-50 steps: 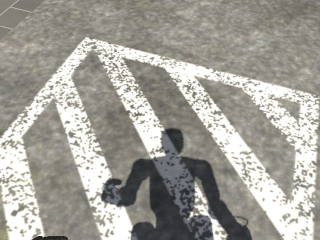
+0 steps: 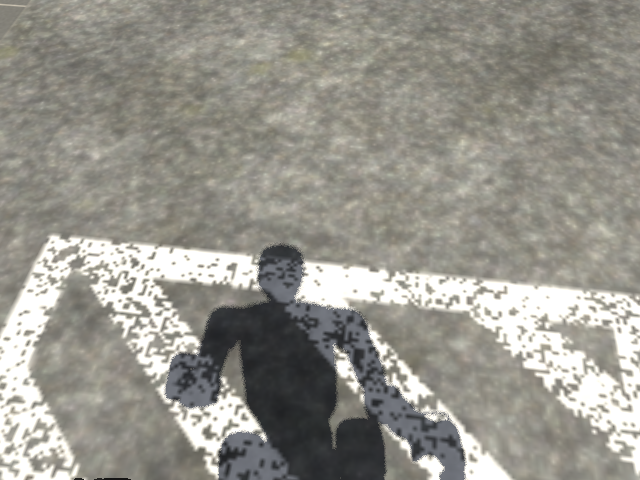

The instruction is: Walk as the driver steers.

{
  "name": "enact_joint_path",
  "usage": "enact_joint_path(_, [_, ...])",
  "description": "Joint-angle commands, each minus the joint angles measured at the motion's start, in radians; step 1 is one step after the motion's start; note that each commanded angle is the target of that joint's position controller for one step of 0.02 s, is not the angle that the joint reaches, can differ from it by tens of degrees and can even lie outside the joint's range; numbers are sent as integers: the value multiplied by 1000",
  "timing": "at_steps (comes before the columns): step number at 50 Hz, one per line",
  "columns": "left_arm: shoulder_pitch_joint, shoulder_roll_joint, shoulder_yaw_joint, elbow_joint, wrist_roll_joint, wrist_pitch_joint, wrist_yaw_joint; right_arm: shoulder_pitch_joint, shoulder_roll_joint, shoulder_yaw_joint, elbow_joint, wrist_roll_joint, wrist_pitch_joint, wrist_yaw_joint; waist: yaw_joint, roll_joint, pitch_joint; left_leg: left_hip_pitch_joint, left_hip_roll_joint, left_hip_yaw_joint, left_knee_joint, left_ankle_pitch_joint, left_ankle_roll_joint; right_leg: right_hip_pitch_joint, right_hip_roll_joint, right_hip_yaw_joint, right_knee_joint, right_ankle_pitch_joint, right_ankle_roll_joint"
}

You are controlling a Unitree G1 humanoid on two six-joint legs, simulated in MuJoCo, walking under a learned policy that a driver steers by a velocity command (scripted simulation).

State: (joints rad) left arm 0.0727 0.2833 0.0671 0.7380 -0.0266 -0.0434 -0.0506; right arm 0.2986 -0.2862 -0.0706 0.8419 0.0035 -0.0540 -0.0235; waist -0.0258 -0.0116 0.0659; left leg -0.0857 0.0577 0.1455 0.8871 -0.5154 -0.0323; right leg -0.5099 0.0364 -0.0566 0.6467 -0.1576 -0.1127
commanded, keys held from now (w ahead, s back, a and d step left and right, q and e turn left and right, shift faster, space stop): w+e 0.36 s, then w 0.08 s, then no key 0.56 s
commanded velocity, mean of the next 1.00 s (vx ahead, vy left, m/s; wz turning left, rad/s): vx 0.33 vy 0.00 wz -0.33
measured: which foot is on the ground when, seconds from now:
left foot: up 0.00-0.40, down 0.42-1.00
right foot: down 0.00-0.42, up 0.44-0.80, down 0.82-1.00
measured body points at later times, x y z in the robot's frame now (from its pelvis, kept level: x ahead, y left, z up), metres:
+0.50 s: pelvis +0.30 +0.02 +0.01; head +0.33 +0.01 +0.46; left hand +0.43 +0.29 -0.11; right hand +0.44 -0.28 -0.07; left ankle +0.41 +0.10 -0.71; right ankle +0.12 -0.07 -0.65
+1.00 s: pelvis +0.43 -0.04 +0.02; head +0.44 -0.05 +0.47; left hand +0.68 +0.13 -0.07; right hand +0.44 -0.32 -0.11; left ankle +0.42 +0.11 -0.71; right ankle +0.43 -0.15 -0.71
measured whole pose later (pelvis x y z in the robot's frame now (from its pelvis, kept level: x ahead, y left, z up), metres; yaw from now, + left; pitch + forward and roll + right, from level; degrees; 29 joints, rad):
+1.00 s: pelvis +0.43 -0.04 +0.02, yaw -19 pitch +0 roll +1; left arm 0.11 0.22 0.03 0.70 0.01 0.01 0.00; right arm 0.20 -0.26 -0.01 0.86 -0.02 -0.02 0.00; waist -0.03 0.02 0.01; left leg -0.15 0.02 0.01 0.50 -0.36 -0.02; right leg -0.33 0.02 0.03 0.55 -0.23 -0.02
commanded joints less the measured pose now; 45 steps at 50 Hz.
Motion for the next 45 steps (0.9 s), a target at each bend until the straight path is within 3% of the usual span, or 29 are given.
enact_joint_path(1, [320, 209, 65, 0, 10, -16, 18, -103, -127, -7, -165, 46, -93, 25, 163, -89, -313, -757, -46, -253, 517, -4, 33, 874, -346, 763, -352, -136, -280])
enact_joint_path(2, [258, 173, 55, -8, 3, -24, 18, -122, -125, -3, -168, 36, -105, 22, 120, -14, -218, -731, 1, -246, 426, 86, 47, 727, -300, 633, -349, -49, -241])
enact_joint_path(3, [187, 139, 46, -23, 2, -27, 19, -128, -131, -10, -159, 7, -106, 13, 76, 20, -155, -666, 31, -240, 335, 133, 40, 580, -261, 542, -357, 58, -215])
enact_joint_path(4, [147, 113, 36, -42, 14, -28, 23, -112, -142, -19, -156, -8, -96, 12, 41, 7, -135, -591, 51, -246, 290, 165, 32, 483, -235, 486, -379, 151, -208])
enact_joint_path(6, [135, 124, 38, -54, 15, -29, 32, -92, -124, -19, -163, -16, -73, 13, 11, -2, -115, -535, 57, -232, 207, 186, 4, 386, -214, 437, -412, 248, -212])
enact_joint_path(9, [171, 166, 50, -47, 8, -27, 53, -168, -80, -3, -196, -22, -55, 11, 26, -8, -73, -523, 37, -194, 14, 322, -36, 284, -164, 339, -428, 307, -185])
enact_joint_path(12, [213, 173, 53, -39, 1, -13, 64, -280, -49, 13, -224, -17, -60, 22, 76, -48, -64, -434, -21, -176, -236, 553, -42, 233, -96, 280, -402, 221, -121])
enact_joint_path(15, [275, 169, 53, -23, -3, -2, 67, -353, -68, 9, -250, 3, -68, 35, 109, -70, -65, -393, -56, -190, -347, 606, -36, 273, -120, 346, -363, 128, -101])
enact_joint_path(18, [287, 160, 52, -22, -2, 6, 72, -340, -109, -8, -254, 6, -81, 45, 88, -96, -71, -378, -58, -224, -405, 510, 1, 377, -164, 446, -271, 95, -80])
enact_joint_path(20, [264, 140, 46, -27, 6, 8, 71, -219, -131, -24, -221, 1, -90, 44, 22, -117, -109, -241, -59, -191, -449, 489, 50, 397, -155, 441, -175, 198, -52])
enact_joint_path(21, [266, 96, 29, -33, 14, 4, 66, -110, -162, -37, -203, -15, -96, 40, -28, -93, -203, -51, 3, -231, -433, 491, 98, 357, -106, 394, -13, 226, -22])
enact_joint_path(22, [325, 44, 9, -47, 35, -2, 66, 29, -223, -51, -193, -28, -95, 36, -52, 56, -351, 236, 180, -448, -393, 469, 185, 182, -16, 307, 275, 1, 24])
enact_joint_path(23, [454, 19, -2, -50, -5, -11, 65, 91, -267, -66, -139, -26, -79, 48, -2, 391, -411, 432, 353, -907, -534, 307, 333, -131, 87, 226, 560, -444, 88])
enact_joint_path(24, [405, 123, 16, -28, -13, -10, 70, 53, -167, -42, -161, -4, -76, 50, -27, 229, -311, 367, 338, -913, -567, 227, 307, -219, 26, 278, 659, -421, 100])
enact_joint_path(25, [285, 162, 27, -45, -4, -4, 72, -19, -119, -26, -175, -7, -71, 47, -43, 121, -192, 234, 303, -730, -552, 409, 275, -220, 5, 256, 682, -348, 112])
enact_joint_path(26, [223, 155, 27, -60, 14, 2, 77, -71, -98, -12, -183, -19, -67, 50, -24, 45, -142, 113, 262, -592, -542, 665, 263, -176, -20, 227, 661, -313, 122])
enact_joint_path(27, [203, 140, 29, -73, 27, 5, 77, -101, -82, -6, -173, -22, -65, 53, 4, 45, -118, 32, 235, -505, -533, 863, 265, -140, -47, 221, 605, -298, 129])
enact_joint_path(29, [229, 84, 19, -68, 21, 16, 71, -123, -49, 8, -149, -23, -69, 55, 46, 100, -122, -49, 168, -372, -554, 1009, 243, -47, -76, 187, 452, -284, 138])
enact_joint_path(31, [223, 39, 3, -69, 23, 24, 73, -137, -80, 2, -127, -20, -62, 49, 56, 130, -144, -81, 155, -308, -570, 1098, 257, 17, -75, 141, 289, -234, 159])
enact_joint_path(33, [201, 25, -8, -70, 27, 29, 70, -149, -123, -10, -113, -12, -46, 40, 53, 133, -186, -111, 146, -258, -578, 1104, 256, 122, -73, 113, 146, -119, 165])
enact_joint_path(37, [125, 58, 0, -81, 27, 40, 64, -122, -135, -8, -78, 4, -21, 34, 24, 125, -183, -104, 146, -244, -571, 902, 232, 210, -54, 93, -21, 28, 145])
enact_joint_path(40, [108, 74, 9, -85, 43, 37, 64, -119, -104, 8, -55, 13, -14, 35, 45, 99, -148, -148, 106, -248, -513, 634, 165, 343, -51, 94, -230, 175, 91])
enact_joint_path(41, [108, 117, 17, -97, 51, 36, 72, -87, -74, 20, -47, -6, -19, 35, 33, 36, -169, -187, 63, -225, -463, 508, 111, 434, -138, 184, -239, 400, 60])
enact_joint_path(42, [91, 164, 23, -113, 53, 43, 82, 9, -51, 28, -35, -33, -24, 39, -29, -84, -212, -258, -11, -174, -412, 252, 60, 533, -247, 282, -183, 563, -13])
enact_joint_path(43, [67, 92, 5, -102, 48, 51, 80, 34, -16, 42, -25, -29, -16, 34, -38, -144, -247, -221, -13, -155, -421, 164, 28, 490, -266, 299, -183, 424, -68])
enact_joint_path(44, [26, 57, -2, -109, 38, 53, 69, -22, -45, 40, -30, -26, -2, 29, -20, -113, -193, -191, -15, -152, -447, 212, 14, 414, -206, 275, -189, 271, -43])
enact_joint_path(45, [13, 54, -2, -109, 38, 54, 62, -54, -72, 33, -30, -23, 10, 24, -6, -87, -152, -200, -21, -143, -445, 242, 12, 379, -157, 237, -182, 207, -7])
Keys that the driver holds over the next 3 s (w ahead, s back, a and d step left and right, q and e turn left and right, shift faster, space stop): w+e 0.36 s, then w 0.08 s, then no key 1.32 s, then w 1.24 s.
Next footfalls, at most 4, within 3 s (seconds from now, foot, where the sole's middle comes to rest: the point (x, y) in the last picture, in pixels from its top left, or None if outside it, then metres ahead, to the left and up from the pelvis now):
0.42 left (285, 468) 0.45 0.09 -0.75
0.82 right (416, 457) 0.47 -0.17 -0.75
2.50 left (348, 280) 0.89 -0.05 -0.75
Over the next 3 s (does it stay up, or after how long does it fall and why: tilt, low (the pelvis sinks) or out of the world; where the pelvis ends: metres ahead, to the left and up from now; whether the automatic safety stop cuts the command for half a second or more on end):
stays up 0.94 -0.18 0.02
